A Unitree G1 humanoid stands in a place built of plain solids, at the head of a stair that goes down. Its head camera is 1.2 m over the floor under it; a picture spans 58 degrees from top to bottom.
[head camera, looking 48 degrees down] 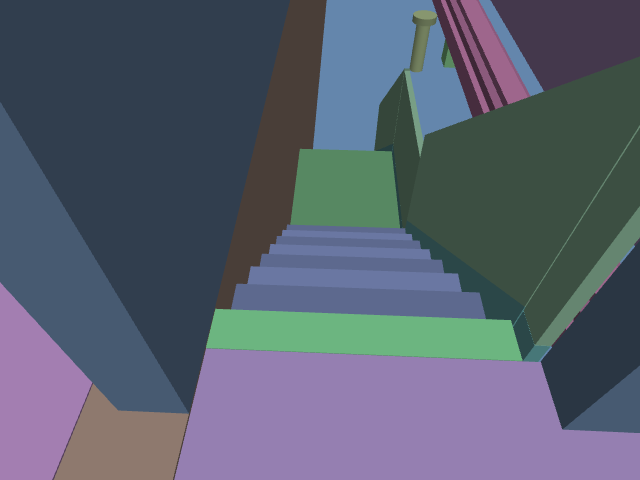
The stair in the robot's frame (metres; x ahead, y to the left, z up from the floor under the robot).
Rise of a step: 0.19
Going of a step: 0.24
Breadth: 0.96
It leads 3 degrees to the right of straight ahead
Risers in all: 8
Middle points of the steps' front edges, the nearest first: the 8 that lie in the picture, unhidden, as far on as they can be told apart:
0.76 -0.13 0.00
1.00 -0.15 -0.19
1.24 -0.16 -0.38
1.47 -0.17 -0.57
1.71 -0.18 -0.76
1.95 -0.19 -0.95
2.19 -0.20 -1.13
2.42 -0.21 -1.32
